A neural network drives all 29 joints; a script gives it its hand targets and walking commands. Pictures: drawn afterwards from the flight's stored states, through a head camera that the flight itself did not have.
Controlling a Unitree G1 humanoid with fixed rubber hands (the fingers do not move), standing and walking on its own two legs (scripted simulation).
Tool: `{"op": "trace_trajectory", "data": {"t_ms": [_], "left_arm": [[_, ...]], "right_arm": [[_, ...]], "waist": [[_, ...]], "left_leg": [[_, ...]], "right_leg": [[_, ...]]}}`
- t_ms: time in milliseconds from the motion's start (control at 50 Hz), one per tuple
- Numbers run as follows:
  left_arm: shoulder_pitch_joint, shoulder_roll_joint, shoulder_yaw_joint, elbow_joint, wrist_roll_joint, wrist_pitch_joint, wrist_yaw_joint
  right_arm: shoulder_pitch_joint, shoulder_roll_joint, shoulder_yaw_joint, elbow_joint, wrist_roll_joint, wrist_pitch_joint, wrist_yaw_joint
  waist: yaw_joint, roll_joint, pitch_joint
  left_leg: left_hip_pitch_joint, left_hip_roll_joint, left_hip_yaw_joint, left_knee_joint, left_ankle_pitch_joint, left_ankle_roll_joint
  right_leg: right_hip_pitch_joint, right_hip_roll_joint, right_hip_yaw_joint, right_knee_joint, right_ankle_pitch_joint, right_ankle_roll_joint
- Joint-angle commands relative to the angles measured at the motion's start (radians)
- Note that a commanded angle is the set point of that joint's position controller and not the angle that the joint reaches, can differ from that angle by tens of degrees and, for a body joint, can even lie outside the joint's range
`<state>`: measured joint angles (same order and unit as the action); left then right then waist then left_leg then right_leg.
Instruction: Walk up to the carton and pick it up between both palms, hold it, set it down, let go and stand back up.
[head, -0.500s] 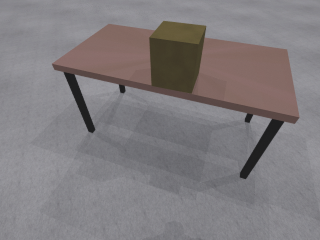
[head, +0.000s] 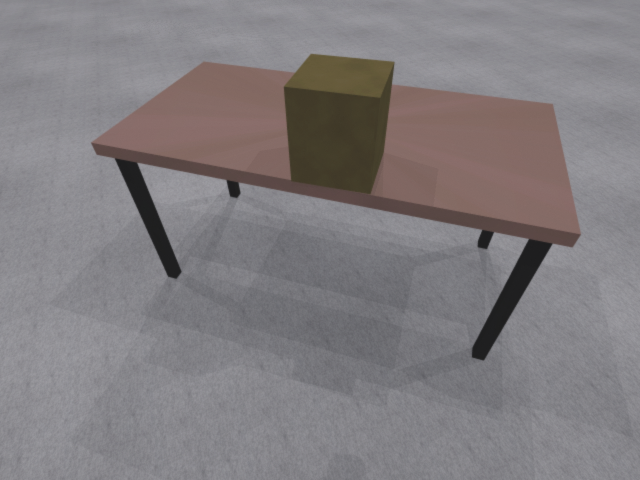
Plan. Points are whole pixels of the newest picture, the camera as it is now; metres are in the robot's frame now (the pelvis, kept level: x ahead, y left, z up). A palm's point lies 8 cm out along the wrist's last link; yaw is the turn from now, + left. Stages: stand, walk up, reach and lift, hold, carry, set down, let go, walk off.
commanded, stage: walk up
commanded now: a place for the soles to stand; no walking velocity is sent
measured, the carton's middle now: (340, 124) +0.94 -0.02 -0.01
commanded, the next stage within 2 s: none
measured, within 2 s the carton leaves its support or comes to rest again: neither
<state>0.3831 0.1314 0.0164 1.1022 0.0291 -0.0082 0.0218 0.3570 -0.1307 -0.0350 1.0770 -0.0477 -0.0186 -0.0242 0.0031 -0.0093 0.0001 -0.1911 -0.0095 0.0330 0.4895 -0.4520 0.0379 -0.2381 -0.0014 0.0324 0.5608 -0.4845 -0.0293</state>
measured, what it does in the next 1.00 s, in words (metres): walks ahead: left foot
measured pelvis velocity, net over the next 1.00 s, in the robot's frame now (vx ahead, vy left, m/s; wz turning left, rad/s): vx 0.37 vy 0.01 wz -0.25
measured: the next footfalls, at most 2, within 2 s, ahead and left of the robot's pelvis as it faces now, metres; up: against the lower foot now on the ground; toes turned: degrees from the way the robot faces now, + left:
left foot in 0.68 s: +0.43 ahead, +0.08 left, +0.00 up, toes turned -6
right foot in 1.10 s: +0.52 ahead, -0.12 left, +0.00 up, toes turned -19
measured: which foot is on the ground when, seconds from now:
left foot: down 0.00-0.20, up 0.22-0.66, down 0.68-1.00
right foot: down 0.00-0.68, up 0.70-1.00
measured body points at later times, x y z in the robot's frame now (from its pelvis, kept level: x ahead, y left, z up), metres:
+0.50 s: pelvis +0.14 -0.04 +0.00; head +0.14 -0.07 +0.45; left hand +0.06 +0.19 -0.12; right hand +0.18 -0.29 -0.16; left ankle +0.30 +0.09 -0.67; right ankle +0.05 -0.14 -0.74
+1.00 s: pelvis +0.37 +0.01 -0.01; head +0.38 +0.01 +0.44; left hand +0.51 +0.24 -0.13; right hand +0.30 -0.23 -0.15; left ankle +0.39 +0.08 -0.74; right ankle +0.43 -0.13 -0.70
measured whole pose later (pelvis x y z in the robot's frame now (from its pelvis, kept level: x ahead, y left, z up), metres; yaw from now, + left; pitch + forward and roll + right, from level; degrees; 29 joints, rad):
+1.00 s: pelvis +0.37 +0.01 -0.01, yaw -14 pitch -3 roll +0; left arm 0.35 0.22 0.03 0.76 0.04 -0.04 0.02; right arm 0.41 -0.24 -0.02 0.87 -0.05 -0.02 0.02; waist -0.05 0.00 0.07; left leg -0.16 -0.02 0.16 0.46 -0.27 0.08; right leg -0.51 -0.04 -0.01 0.86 -0.29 -0.02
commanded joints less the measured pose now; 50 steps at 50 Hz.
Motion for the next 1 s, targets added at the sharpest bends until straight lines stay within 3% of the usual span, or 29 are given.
{"op": "trace_trajectory", "data": {"t_ms": [0,20,60,100,140,160,180,200,220,240,260,300,380,460,540,600,620,640,660,680,700,720,740,760,800,840,880,920,980], "left_arm": [[-0.006,0.077,0.013,-0.107,0.031,-0.027,-0.020],[-0.019,0.112,0.027,-0.132,0.028,-0.031,-0.024],[0.056,0.109,0.038,-0.146,0.013,-0.034,-0.033],[0.165,0.079,0.041,-0.133,0.007,-0.039,-0.032],[0.344,0.079,0.057,-0.079,0.005,-0.044,-0.017],[0.407,0.108,0.073,-0.058,0.007,-0.038,-0.006],[0.478,0.145,0.078,-0.068,0.017,-0.033,0.010],[0.402,0.126,0.041,-0.114,0.007,-0.027,0.021],[0.353,0.227,0.059,-0.151,-0.007,-0.025,0.030],[0.259,0.274,0.068,-0.190,-0.012,-0.031,0.033],[0.202,0.257,0.058,-0.202,-0.005,-0.047,0.028],[0.213,0.183,0.038,-0.197,0.016,-0.074,0.019],[0.277,0.140,0.030,-0.173,0.000,-0.108,0.005],[0.319,0.133,0.032,-0.192,0.007,-0.113,0.003],[0.295,0.169,0.037,-0.221,0.030,-0.107,0.011],[0.244,0.200,0.042,-0.241,0.044,-0.096,0.013],[0.228,0.211,0.044,-0.245,0.046,-0.090,0.010],[0.260,0.195,0.036,-0.247,0.043,-0.084,0.004],[0.352,0.142,0.017,-0.254,0.030,-0.076,-0.003],[0.445,0.081,-0.006,-0.286,-0.006,-0.060,-0.001],[0.354,0.125,0.008,-0.318,-0.014,-0.050,0.008],[0.208,0.163,0.020,-0.350,-0.007,-0.050,0.004],[0.148,0.164,0.024,-0.361,-0.008,-0.054,-0.004],[0.138,0.151,0.022,-0.361,-0.004,-0.052,-0.010],[0.177,0.131,0.025,-0.335,0.016,-0.045,-0.016],[0.204,0.114,0.023,-0.319,0.024,-0.044,-0.020],[0.147,0.122,0.023,-0.340,0.017,-0.039,-0.013],[0.046,0.127,0.016,-0.378,0.008,-0.039,-0.005],[-0.001,0.119,0.011,-0.395,0.008,-0.042,0.008]], "right_arm": [[0.106,-0.225,-0.052,-0.012,-0.028,-0.021,-0.009],[0.094,-0.221,-0.049,-0.024,-0.023,-0.026,-0.013],[-0.012,-0.225,-0.037,-0.041,-0.021,-0.028,-0.013],[-0.114,-0.224,-0.030,-0.064,-0.021,-0.019,0.003],[-0.159,-0.248,-0.023,-0.074,-0.032,0.002,0.017],[-0.116,-0.212,-0.006,-0.072,-0.042,0.011,0.023],[-0.119,-0.132,0.024,-0.106,-0.045,0.015,0.033],[-0.064,-0.110,0.028,-0.133,-0.039,0.018,0.043],[-0.020,-0.140,0.031,-0.155,-0.012,0.023,0.047],[-0.053,-0.177,0.034,-0.174,-0.010,0.020,0.047],[-0.076,-0.219,0.025,-0.174,-0.016,0.012,0.049],[-0.060,-0.236,0.025,-0.147,-0.013,0.007,0.054],[-0.068,-0.185,0.036,-0.168,-0.019,0.015,0.068],[-0.228,-0.159,0.048,-0.239,-0.016,0.011,0.064],[-0.291,-0.161,0.041,-0.276,-0.019,-0.003,0.058],[-0.162,-0.179,0.015,-0.240,-0.021,-0.013,0.046],[-0.052,-0.200,-0.003,-0.208,-0.019,-0.017,0.040],[0.085,-0.245,-0.027,-0.172,-0.018,-0.022,0.032],[0.173,-0.299,-0.047,-0.166,-0.032,-0.021,0.027],[0.171,-0.372,-0.064,-0.196,-0.005,-0.011,0.023],[0.094,-0.371,-0.073,-0.242,0.048,0.008,0.010],[0.020,-0.319,-0.053,-0.260,0.071,0.014,0.002],[-0.023,-0.285,-0.043,-0.265,0.060,0.010,0.002],[-0.034,-0.255,-0.035,-0.271,0.041,0.001,0.006],[0.002,-0.196,-0.016,-0.247,0.014,-0.017,0.023],[0.030,-0.188,-0.014,-0.248,0.001,-0.032,0.031],[0.003,-0.194,-0.012,-0.267,0.006,-0.034,0.036],[0.012,-0.203,-0.007,-0.276,0.006,-0.029,0.043],[0.065,-0.235,-0.007,-0.270,-0.011,-0.011,0.052]], "waist": [[-0.055,0.177,0.168],[-0.051,0.135,0.148],[0.018,0.136,0.125],[0.081,0.156,0.099],[0.151,0.000,0.087],[0.159,-0.164,0.096],[0.174,-0.313,0.128],[0.078,-0.162,0.199],[0.029,-0.137,0.240],[0.003,-0.116,0.309],[0.006,-0.084,0.322],[0.002,-0.063,0.253],[-0.013,-0.094,0.164],[0.032,-0.111,0.150],[0.045,-0.136,0.147],[-0.006,-0.115,0.145],[-0.051,-0.067,0.104],[-0.095,0.031,0.015],[-0.088,0.162,-0.120],[-0.072,0.293,-0.175],[-0.096,0.231,-0.104],[-0.077,0.128,0.065],[-0.058,0.087,0.134],[-0.039,0.074,0.152],[-0.002,0.076,0.125],[0.003,0.074,0.077],[0.005,0.102,0.108],[-0.021,0.138,0.157],[-0.054,0.140,0.120]], "left_leg": [[0.144,0.402,-0.406,-0.347,-0.309,0.179],[0.075,0.402,-0.382,-0.376,-0.297,0.182],[-0.003,0.340,-0.245,-0.346,-0.245,0.132],[-0.123,0.229,-0.085,-0.258,-0.207,0.080],[-0.282,0.129,0.027,0.001,-0.356,0.069],[-0.353,0.067,0.090,0.259,-0.386,0.053],[-0.521,0.010,0.086,0.605,-0.286,0.009],[-0.599,0.019,-0.047,0.700,-0.159,-0.016],[-0.628,0.075,-0.072,0.718,-0.127,-0.021],[-0.656,0.106,-0.080,0.764,-0.048,-0.046],[-0.654,0.124,-0.086,0.730,0.024,-0.059],[-0.543,0.131,-0.079,0.610,0.141,-0.070],[-0.472,0.091,-0.004,0.548,0.316,-0.088],[-0.497,0.098,0.031,0.392,0.416,-0.087],[-0.420,0.110,0.021,0.211,0.428,-0.057],[-0.203,0.084,0.023,0.109,0.368,-0.032],[-0.057,0.051,0.045,0.070,0.339,-0.025],[0.146,0.029,0.049,0.042,0.318,-0.008],[0.340,0.192,-0.142,0.084,0.223,0.026],[0.434,0.395,-0.542,-0.052,0.065,0.166],[0.264,0.457,-0.718,-0.290,-0.277,0.193],[0.089,0.427,-0.608,-0.351,-0.326,0.158],[0.027,0.387,-0.435,-0.293,-0.156,0.142],[-0.040,0.340,-0.306,-0.274,-0.012,0.129],[-0.115,0.262,-0.165,-0.260,0.151,0.098],[-0.070,0.241,-0.107,-0.239,0.240,0.120],[-0.090,0.221,-0.061,-0.249,0.167,0.130],[-0.127,0.212,-0.041,-0.251,0.095,0.132],[-0.124,0.210,-0.021,-0.168,0.168,0.127]], "right_leg": [[-0.397,-0.057,-0.046,0.304,0.010,0.040],[-0.359,-0.058,-0.015,0.347,-0.030,0.043],[-0.221,-0.081,0.007,0.294,-0.025,0.029],[0.007,-0.040,-0.070,0.168,0.056,0.014],[0.268,0.034,-0.166,0.001,0.201,0.017],[0.312,0.036,-0.121,-0.061,0.137,0.030],[0.303,-0.141,0.261,-0.177,-0.130,0.013],[0.190,-0.281,0.619,-0.291,-0.349,0.003],[0.087,-0.392,0.808,-0.452,-0.583,-0.092],[0.001,-0.415,0.834,-0.499,-0.615,-0.142],[0.006,-0.380,0.697,-0.462,-0.491,-0.152],[0.019,-0.262,0.405,-0.392,-0.112,-0.088],[0.061,-0.163,0.168,-0.338,0.352,-0.067],[0.142,-0.156,0.105,-0.278,0.575,-0.078],[0.191,-0.215,0.121,-0.260,0.552,-0.107],[0.144,-0.232,0.116,-0.181,0.529,-0.097],[0.112,-0.200,0.088,-0.032,0.551,-0.091],[0.051,-0.120,0.040,0.202,0.521,-0.064],[-0.088,-0.047,-0.006,0.450,0.298,-0.031],[-0.308,0.059,-0.016,0.740,-0.126,0.012],[-0.355,0.018,0.039,0.817,-0.094,-0.005],[-0.355,-0.013,0.075,0.834,-0.018,-0.012],[-0.357,-0.038,0.073,0.798,0.049,-0.017],[-0.310,-0.057,0.078,0.697,0.077,-0.021],[-0.187,-0.046,0.060,0.615,0.095,-0.016],[-0.199,-0.030,0.026,0.579,0.124,0.002],[-0.250,-0.035,-0.015,0.463,0.161,0.015],[-0.254,-0.048,-0.057,0.289,0.201,0.019],[-0.141,-0.009,-0.124,0.161,0.299,-0.001]]}}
